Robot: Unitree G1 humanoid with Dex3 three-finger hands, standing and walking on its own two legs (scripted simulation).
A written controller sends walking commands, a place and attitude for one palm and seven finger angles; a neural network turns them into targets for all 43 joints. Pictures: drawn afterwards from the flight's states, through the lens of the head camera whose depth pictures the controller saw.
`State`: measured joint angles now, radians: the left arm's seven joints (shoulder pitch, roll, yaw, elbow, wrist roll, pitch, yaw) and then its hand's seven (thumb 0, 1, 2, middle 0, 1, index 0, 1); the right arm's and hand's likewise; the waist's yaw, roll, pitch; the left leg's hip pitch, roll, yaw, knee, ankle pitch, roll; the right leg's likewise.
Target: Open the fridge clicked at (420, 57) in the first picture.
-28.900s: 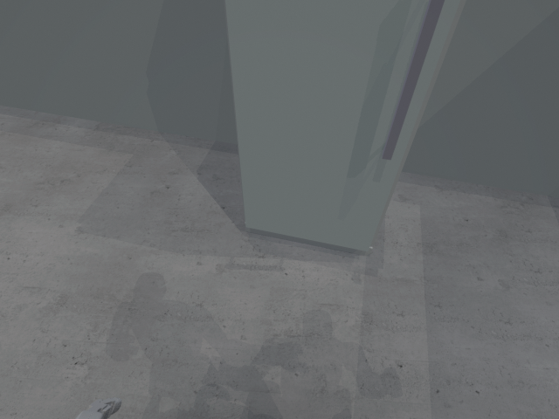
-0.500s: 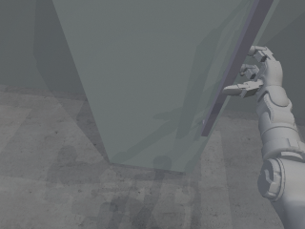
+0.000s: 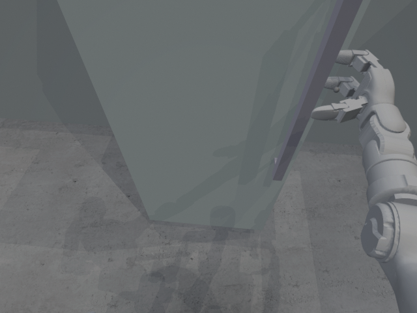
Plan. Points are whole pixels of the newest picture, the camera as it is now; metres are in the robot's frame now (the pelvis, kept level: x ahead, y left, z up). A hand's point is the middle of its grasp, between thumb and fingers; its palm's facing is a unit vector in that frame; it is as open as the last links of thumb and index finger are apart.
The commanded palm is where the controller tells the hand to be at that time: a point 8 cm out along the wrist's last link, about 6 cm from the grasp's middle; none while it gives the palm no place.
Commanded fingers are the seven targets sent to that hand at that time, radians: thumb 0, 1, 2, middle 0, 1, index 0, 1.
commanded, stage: slide the fingers in behind the handle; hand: right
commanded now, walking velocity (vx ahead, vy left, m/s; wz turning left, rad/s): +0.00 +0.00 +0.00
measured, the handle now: (301, 106) +0.53 -0.11 +0.11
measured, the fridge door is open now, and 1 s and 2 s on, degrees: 0 0 0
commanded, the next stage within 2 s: grip the handle and tug to test in 1.78 s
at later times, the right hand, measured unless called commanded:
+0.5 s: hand (327, 98) +0.47 -0.13 +0.18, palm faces -0.04 +1.00 -0.02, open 14.0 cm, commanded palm +0.45 -0.18 +0.18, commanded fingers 0.00 0.50 -0.30 0.30 1.20 0.30 1.20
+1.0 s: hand (314, 94) +0.49 -0.11 +0.18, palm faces -0.03 +1.00 +0.00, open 13.9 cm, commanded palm +0.46 -0.16 +0.18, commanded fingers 0.00 0.50 -0.30 0.30 1.20 0.30 1.20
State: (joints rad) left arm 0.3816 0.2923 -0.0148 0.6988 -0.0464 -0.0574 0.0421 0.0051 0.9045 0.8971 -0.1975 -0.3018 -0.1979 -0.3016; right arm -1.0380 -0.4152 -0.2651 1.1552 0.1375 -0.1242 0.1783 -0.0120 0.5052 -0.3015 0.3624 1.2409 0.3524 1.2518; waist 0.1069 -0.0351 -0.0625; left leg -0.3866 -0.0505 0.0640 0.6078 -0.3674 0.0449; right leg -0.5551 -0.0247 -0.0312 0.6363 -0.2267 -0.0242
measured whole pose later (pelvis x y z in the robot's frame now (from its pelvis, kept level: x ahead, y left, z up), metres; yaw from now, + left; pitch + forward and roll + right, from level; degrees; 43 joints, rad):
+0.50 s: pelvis +0.01 -0.01 +0.00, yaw +2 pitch +6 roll +1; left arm 0.40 0.26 -0.02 0.68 -0.05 -0.05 0.02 0.01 0.90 0.90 -0.20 -0.30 -0.20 -0.30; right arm -0.85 -0.31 -0.23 0.94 0.14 -0.10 0.11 -0.01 0.50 -0.30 0.30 1.21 0.30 1.20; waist 0.08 -0.05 -0.08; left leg -0.33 -0.04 0.03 0.61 -0.38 0.03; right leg -0.49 -0.02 -0.07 0.64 -0.25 -0.04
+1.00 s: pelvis +0.00 +0.00 +0.00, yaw +1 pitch +7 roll +1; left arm 0.41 0.28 -0.02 0.70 -0.04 -0.06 0.03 0.01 0.90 0.90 -0.20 -0.30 -0.20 -0.30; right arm -0.96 -0.32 -0.24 1.07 0.13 -0.12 0.10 -0.01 0.50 -0.30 0.32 1.21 0.32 1.22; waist 0.10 -0.04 -0.06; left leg -0.36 -0.05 0.04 0.61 -0.37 0.05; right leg -0.52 -0.03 -0.05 0.63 -0.23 -0.02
